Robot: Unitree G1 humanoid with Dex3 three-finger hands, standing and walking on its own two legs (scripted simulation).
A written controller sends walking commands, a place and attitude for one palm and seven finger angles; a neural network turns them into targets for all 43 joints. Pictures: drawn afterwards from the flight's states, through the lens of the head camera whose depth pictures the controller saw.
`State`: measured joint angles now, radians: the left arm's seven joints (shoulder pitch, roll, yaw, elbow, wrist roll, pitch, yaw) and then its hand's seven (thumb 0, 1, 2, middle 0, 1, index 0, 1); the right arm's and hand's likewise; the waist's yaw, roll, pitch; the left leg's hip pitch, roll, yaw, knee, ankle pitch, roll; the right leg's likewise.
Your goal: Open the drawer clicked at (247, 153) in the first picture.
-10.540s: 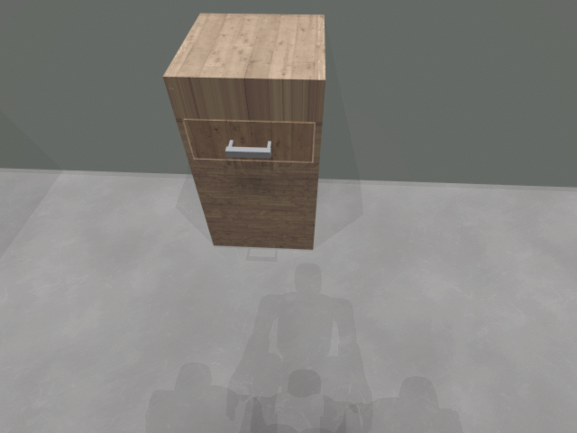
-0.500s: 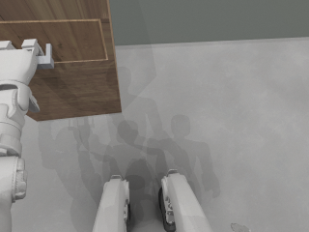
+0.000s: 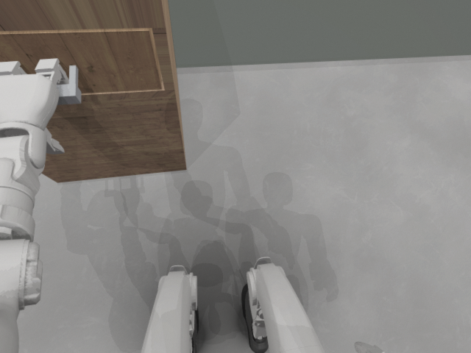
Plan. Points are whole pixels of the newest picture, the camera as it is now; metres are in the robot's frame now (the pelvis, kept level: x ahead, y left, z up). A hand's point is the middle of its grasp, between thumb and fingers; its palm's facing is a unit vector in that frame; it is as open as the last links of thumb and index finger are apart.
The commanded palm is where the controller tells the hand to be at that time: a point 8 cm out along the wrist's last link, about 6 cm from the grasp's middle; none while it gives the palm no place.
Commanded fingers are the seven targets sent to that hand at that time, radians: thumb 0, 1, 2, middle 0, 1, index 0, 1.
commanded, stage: close the thumb around the handle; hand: left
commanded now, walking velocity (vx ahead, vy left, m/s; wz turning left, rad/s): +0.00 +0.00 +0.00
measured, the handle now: (33, 85) +0.54 +0.32 -0.02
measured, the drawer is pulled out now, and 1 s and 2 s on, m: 0.00 0.03 0.13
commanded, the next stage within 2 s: pull the drawer open in 0.44 s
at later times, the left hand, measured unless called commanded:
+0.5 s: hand (46, 116) +0.50 +0.30 -0.04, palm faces -0.05 -0.01 -1.00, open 5.5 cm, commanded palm +0.50 +0.28 +0.01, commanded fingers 0.00 0.90 0.90 -0.40 -1.35 -0.40 -1.35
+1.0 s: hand (45, 132) +0.47 +0.30 -0.04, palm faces -0.06 -0.05 -1.00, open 5.5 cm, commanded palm +0.45 +0.28 +0.01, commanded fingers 0.00 0.90 0.90 -0.40 -1.35 -0.40 -1.35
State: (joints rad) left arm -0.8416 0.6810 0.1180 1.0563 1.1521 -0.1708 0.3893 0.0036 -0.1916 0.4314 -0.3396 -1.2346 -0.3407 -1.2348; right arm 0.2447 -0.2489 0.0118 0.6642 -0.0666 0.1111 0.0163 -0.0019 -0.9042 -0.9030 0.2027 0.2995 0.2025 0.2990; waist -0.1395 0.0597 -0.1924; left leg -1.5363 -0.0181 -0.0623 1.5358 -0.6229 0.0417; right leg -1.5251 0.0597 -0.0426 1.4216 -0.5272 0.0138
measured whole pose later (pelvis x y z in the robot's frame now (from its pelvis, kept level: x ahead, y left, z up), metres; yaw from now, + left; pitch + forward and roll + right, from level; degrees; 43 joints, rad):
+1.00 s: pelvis +0.02 +0.01 +0.02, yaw +0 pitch +35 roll -5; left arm -0.64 0.59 0.15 0.92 1.13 -0.22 0.46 0.02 0.75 0.80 -0.37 -1.35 -0.41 -1.35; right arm 0.24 -0.25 -0.01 0.66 -0.07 0.13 0.03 0.00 -0.90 -0.90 0.20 0.30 0.20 0.30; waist -0.09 0.06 -0.20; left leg -1.44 -0.01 -0.02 1.48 -0.64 0.06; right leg -1.45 0.06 0.00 1.38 -0.54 0.03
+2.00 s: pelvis +0.01 -0.01 +0.02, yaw +1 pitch +31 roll -3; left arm -0.34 0.48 0.13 0.76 1.15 -0.23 0.58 0.00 0.74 0.85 -0.38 -1.35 -0.41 -1.35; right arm 0.16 -0.25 -0.05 0.66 -0.06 0.12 0.03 0.00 -0.91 -0.90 0.20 0.30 0.20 0.30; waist -0.03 0.05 -0.21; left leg -1.36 -0.02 -0.01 1.45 -0.63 0.04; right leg -1.39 0.05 0.01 1.39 -0.54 0.01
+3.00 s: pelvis +0.02 -0.01 +0.03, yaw +1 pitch +29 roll -2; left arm 0.05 0.41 0.12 0.44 1.13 -0.19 0.62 0.00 0.74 0.83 -0.36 -1.35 -0.41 -1.35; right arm 0.09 -0.23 -0.04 0.62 -0.06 0.10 0.02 0.00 -0.91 -0.90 0.20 0.30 0.20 0.30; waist 0.01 0.03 -0.22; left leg -1.30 -0.02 -0.01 1.44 -0.65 0.03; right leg -1.34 0.06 0.01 1.39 -0.57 0.00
